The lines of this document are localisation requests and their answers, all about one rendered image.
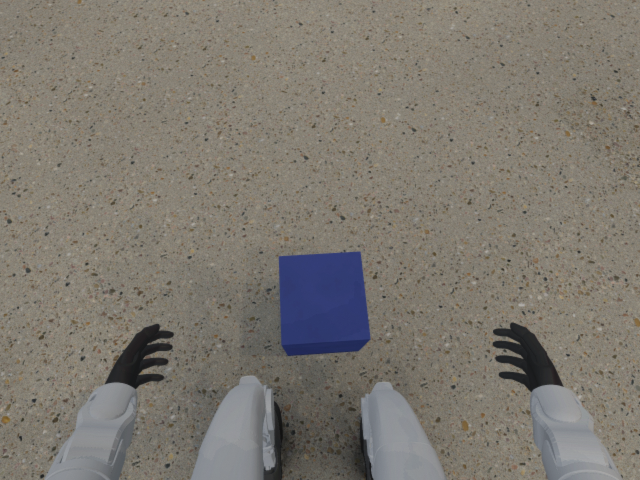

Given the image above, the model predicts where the robot left hand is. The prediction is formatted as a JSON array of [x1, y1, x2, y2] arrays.
[[105, 324, 174, 389]]

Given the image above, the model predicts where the carton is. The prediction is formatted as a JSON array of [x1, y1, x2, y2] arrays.
[[279, 251, 371, 356]]

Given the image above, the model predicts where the robot right forearm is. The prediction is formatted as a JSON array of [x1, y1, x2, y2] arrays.
[[530, 385, 623, 480]]

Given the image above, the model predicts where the robot right hand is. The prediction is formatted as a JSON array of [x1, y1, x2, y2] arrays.
[[493, 322, 564, 392]]

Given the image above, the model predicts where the robot shin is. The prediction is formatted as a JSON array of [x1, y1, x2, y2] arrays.
[[239, 376, 276, 468], [366, 382, 394, 478]]

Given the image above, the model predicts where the left robot shin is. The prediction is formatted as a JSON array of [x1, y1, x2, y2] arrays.
[[239, 376, 276, 468]]

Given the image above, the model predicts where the robot left forearm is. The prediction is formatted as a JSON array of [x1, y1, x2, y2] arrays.
[[44, 382, 138, 480]]

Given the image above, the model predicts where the right robot shin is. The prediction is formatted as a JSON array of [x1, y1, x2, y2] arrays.
[[366, 382, 394, 478]]

